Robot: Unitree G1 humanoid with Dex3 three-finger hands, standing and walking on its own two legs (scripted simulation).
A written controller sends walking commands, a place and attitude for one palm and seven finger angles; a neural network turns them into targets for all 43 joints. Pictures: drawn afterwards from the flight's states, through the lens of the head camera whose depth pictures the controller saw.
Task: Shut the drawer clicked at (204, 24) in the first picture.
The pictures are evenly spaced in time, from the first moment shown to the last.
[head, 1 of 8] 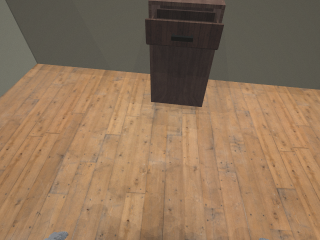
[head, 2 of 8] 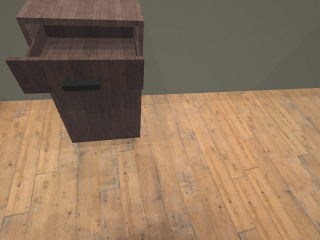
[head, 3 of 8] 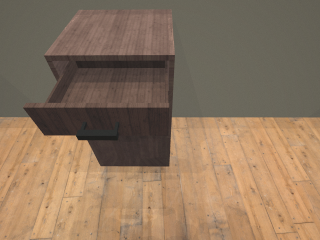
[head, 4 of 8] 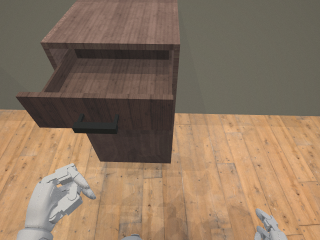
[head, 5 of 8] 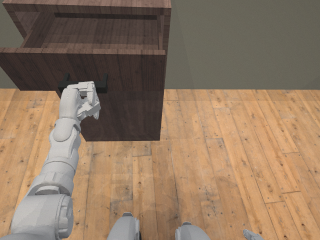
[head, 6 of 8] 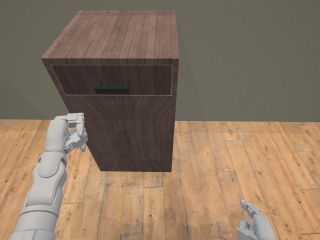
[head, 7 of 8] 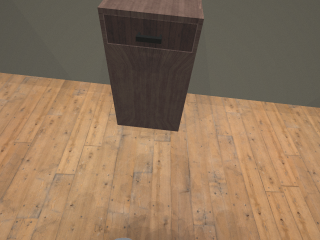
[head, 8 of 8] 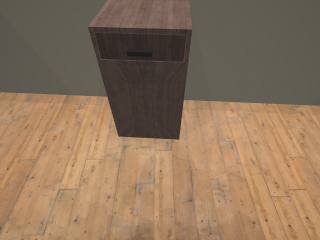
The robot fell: no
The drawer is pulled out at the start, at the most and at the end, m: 0.24 0.24 0.00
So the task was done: yes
